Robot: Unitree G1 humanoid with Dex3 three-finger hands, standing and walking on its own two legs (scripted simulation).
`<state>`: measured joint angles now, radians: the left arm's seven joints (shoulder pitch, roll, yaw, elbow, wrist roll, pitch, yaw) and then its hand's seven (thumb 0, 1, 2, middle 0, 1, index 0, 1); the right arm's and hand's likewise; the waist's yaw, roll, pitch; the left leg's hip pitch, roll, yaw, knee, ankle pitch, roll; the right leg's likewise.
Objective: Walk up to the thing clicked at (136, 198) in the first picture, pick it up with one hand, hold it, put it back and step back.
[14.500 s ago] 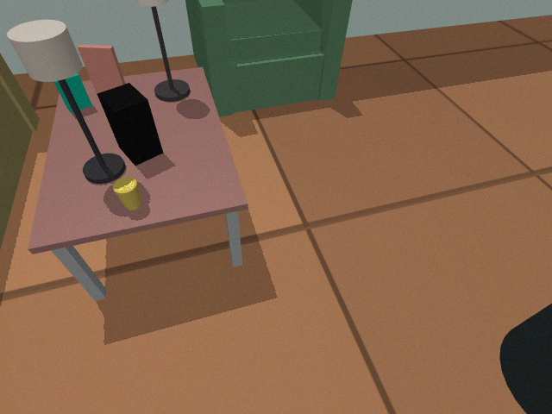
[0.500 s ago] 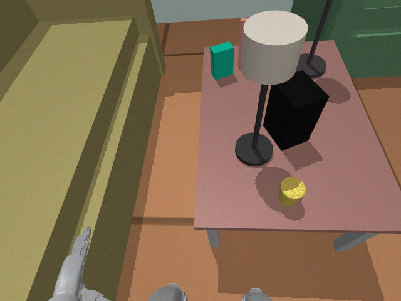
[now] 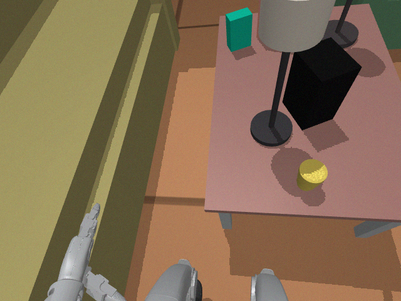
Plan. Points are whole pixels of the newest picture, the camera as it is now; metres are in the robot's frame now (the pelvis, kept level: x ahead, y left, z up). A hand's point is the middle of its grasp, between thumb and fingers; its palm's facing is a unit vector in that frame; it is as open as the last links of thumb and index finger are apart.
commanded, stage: approach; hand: right
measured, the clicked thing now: (309, 177) +0.46 -0.22 -0.22
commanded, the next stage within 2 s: close in in 0.32 s
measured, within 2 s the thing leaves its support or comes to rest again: neither
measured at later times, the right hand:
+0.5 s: hand (346, 191) +0.42 -0.30 -0.21, palm faces +0.18 +0.98 +0.05, open 17.7 cm
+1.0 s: hand (318, 188) +0.42 -0.24 -0.22, palm faces +0.18 +0.98 +0.03, open 17.4 cm
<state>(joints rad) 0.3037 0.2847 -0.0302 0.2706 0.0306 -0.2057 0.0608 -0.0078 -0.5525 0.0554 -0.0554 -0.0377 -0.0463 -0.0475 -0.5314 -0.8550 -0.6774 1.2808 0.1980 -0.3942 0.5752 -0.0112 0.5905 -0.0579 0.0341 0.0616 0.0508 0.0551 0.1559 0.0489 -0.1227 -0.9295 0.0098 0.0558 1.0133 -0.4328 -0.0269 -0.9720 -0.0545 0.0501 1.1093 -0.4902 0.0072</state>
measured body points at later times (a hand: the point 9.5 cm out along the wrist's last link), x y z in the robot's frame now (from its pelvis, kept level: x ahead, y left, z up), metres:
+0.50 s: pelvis -0.05 +0.00 -0.14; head +0.15 -0.10 +0.26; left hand +0.13 +0.27 -0.03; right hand +0.40 -0.35 -0.21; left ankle +0.02 +0.14 -0.66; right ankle +0.01 -0.12 -0.66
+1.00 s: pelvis -0.06 +0.00 -0.16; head +0.13 -0.08 +0.24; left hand +0.11 +0.26 -0.01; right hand +0.41 -0.29 -0.22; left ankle +0.02 +0.14 -0.66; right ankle +0.01 -0.12 -0.66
